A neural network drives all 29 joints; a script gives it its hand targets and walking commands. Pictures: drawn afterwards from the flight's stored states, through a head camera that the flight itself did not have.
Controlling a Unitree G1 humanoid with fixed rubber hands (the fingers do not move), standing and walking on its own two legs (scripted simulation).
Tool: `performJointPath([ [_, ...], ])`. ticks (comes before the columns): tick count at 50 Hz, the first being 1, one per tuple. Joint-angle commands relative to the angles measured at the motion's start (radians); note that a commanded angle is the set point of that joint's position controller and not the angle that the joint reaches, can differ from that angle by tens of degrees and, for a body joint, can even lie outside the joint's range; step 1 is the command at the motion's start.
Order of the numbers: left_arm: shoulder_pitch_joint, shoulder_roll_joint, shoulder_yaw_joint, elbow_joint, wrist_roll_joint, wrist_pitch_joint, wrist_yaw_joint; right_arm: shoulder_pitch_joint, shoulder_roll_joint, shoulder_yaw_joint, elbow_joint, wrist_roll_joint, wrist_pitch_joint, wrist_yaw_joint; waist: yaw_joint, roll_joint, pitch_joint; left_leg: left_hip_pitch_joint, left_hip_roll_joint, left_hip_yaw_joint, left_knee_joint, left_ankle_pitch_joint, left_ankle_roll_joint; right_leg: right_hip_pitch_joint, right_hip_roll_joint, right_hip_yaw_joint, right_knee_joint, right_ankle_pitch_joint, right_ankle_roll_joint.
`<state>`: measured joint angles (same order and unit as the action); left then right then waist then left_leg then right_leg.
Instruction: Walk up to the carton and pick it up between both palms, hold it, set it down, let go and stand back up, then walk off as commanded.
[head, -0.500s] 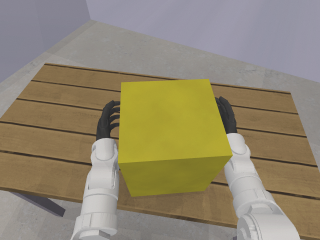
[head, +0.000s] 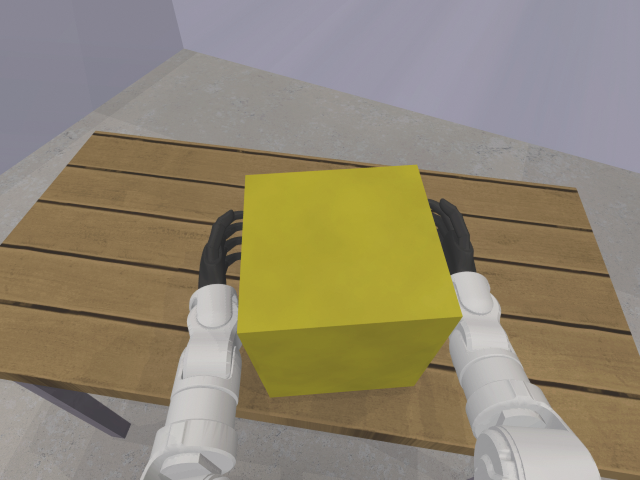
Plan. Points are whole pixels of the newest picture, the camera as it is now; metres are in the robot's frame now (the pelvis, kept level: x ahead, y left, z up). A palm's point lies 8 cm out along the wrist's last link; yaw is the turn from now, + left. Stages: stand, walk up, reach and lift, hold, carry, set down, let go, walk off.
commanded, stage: set down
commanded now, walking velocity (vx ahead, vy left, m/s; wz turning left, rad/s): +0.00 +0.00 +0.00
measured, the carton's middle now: (337, 290) +0.37 +0.02 +0.02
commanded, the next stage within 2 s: none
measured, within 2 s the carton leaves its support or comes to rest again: rests again in 0.98 s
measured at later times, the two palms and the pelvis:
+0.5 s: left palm (217, 276) +0.35 +0.17 +0.05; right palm (453, 266) +0.40 -0.13 +0.05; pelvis +0.00 +0.01 +0.00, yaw +0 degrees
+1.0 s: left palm (214, 294) +0.35 +0.18 +0.01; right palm (440, 270) +0.41 -0.12 +0.03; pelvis +0.00 +0.01 +0.00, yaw +0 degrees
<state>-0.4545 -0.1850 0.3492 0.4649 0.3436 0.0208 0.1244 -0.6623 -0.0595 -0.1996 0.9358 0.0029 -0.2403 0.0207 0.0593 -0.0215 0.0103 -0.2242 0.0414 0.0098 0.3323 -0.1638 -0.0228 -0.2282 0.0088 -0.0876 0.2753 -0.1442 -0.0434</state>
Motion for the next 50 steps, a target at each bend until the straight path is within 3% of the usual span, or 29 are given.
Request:
performJointPath([
  [1, -0.41, -0.398, -0.191, 0.043, 0.038, -0.06, -0.087, -0.416, 0.413, 0.16, 0.016, -0.184, -0.037, 0.114, 0.107, 0.029, -0.412, 0.077, -0.012, 0.113, -0.01, 0.384, -0.027, 0.155, 0.037, 0.002, -0.011, 0.143, -0.014],
  [2, -0.419, -0.394, -0.193, 0.041, 0.036, -0.058, -0.084, -0.434, 0.392, 0.141, 0.009, -0.186, -0.038, 0.117, 0.1, 0.041, -0.403, 0.09, -0.01, 0.11, -0.009, 0.385, -0.031, 0.143, 0.041, -0.001, -0.01, 0.131, -0.017],
  [6, -0.385, -0.402, -0.174, 0.044, 0.061, -0.042, -0.074, -0.435, 0.391, 0.129, 0.016, -0.183, -0.036, 0.129, 0.12, 0.053, -0.385, 0.1, -0.007, 0.112, -0.001, 0.393, -0.032, 0.112, 0.042, -0.001, -0.016, 0.116, -0.027],
  [8, -0.384, -0.39, -0.173, 0.053, 0.063, -0.043, -0.074, -0.416, 0.382, 0.109, 0.025, -0.194, -0.03, 0.134, 0.101, 0.05, -0.366, 0.094, -0.013, 0.116, -0.001, 0.387, -0.03, 0.111, 0.047, 0.002, -0.014, 0.12, -0.027],
  [17, -0.313, -0.402, -0.171, 0.024, 0.071, -0.036, -0.06, -0.374, 0.366, 0.099, 0.026, -0.208, -0.038, 0.146, 0.096, 0.069, -0.4, 0.123, -0.008, 0.102, 0.038, 0.521, -0.043, 0.095, 0.061, 0.005, 0.004, 0.203, -0.036],
  [20, -0.33, -0.432, -0.182, 0.021, 0.071, -0.05, -0.058, -0.403, 0.405, 0.099, 0.005, -0.209, -0.055, 0.151, 0.103, 0.079, -0.428, 0.1, -0.01, 0.1, 0.039, 0.499, -0.04, 0.085, 0.058, 0.003, 0.001, 0.178, -0.038],
  [22, -0.299, -0.413, -0.153, 0.049, 0.079, -0.053, -0.066, -0.383, 0.413, 0.114, 0.003, -0.217, -0.054, 0.146, 0.116, 0.042, -0.404, 0.077, -0.016, 0.112, 0.034, 0.507, -0.024, 0.123, 0.051, 0.012, 0.007, 0.224, -0.028],
  [27, -0.286, -0.399, -0.146, 0.068, 0.085, -0.071, -0.07, -0.359, 0.399, 0.104, 0.027, -0.216, -0.063, 0.144, 0.101, 0.047, -0.413, 0.056, -0.018, 0.109, 0.027, 0.468, -0.026, 0.133, 0.046, 0.013, 0.015, 0.212, -0.023],
  [30, -0.264, -0.393, -0.124, 0.1, 0.087, -0.08, -0.077, -0.357, 0.401, 0.099, 0.013, -0.229, -0.062, 0.136, 0.104, 0.014, -0.404, 0.03, -0.018, 0.11, 0.025, 0.463, -0.021, 0.145, 0.045, 0.017, 0.017, 0.23, -0.021],
  [36, -0.265, -0.254, -0.058, 0.123, 0.088, -0.106, -0.062, -0.356, 0.275, 0.063, 0.025, -0.209, -0.064, 0.117, 0.113, 0.015, -0.397, -0.026, -0.027, 0.12, 0.01, 0.419, -0.007, 0.178, 0.032, 0.035, 0.025, 0.228, -0.014],
  [39, -0.252, -0.132, -0.035, 0.114, 0.057, -0.13, -0.025, -0.359, 0.143, 0.069, 0.03, -0.158, -0.069, 0.085, 0.13, 0.019, -0.404, -0.039, -0.029, 0.117, 0.022, 0.422, -0.007, 0.176, 0.035, 0.04, 0.034, 0.236, -0.01],
  [40, -0.244, -0.043, -0.023, 0.11, 0.037, -0.138, -0.001, -0.369, 0.028, 0.076, 0.039, -0.116, -0.074, 0.067, 0.143, 0.015, -0.421, -0.031, -0.024, 0.116, 0.026, 0.438, -0.01, 0.172, 0.04, 0.04, 0.037, 0.239, -0.012],
  [42, -0.264, -0.002, -0.048, 0.103, -0.01, -0.141, 0.034, -0.404, -0.052, 0.107, 0.056, -0.05, -0.071, 0.041, 0.135, 0.033, -0.424, -0.051, -0.025, 0.109, 0.046, 0.463, -0.016, 0.157, 0.049, 0.043, 0.046, 0.256, -0.017],
  [44, -0.312, -0.019, -0.083, 0.103, -0.054, -0.141, 0.064, -0.452, -0.071, 0.15, 0.084, 0.021, -0.066, 0.024, 0.126, 0.062, -0.47, -0.035, -0.019, 0.092, 0.062, 0.487, -0.03, 0.123, 0.066, 0.05, 0.04, 0.259, -0.031],
  [47, -0.323, 0.036, -0.121, 0.121, -0.108, -0.162, 0.105, -0.461, -0.165, 0.187, 0.132, 0.118, -0.082, 0.0, 0.146, 0.107, -0.568, -0.002, -0.015, 0.089, 0.106, 0.528, -0.044, 0.068, 0.086, 0.06, 0.05, 0.263, -0.047],
  [50, -0.371, 0.038, -0.173, 0.113, -0.184, -0.2, 0.127, -0.492, -0.18, 0.21, 0.127, 0.182, -0.099, -0.019, 0.136, 0.109, -0.686, 0.021, -0.011, 0.092, 0.156, 0.605, -0.058, 0.006, 0.108, 0.063, 0.066, 0.289, -0.057],
])
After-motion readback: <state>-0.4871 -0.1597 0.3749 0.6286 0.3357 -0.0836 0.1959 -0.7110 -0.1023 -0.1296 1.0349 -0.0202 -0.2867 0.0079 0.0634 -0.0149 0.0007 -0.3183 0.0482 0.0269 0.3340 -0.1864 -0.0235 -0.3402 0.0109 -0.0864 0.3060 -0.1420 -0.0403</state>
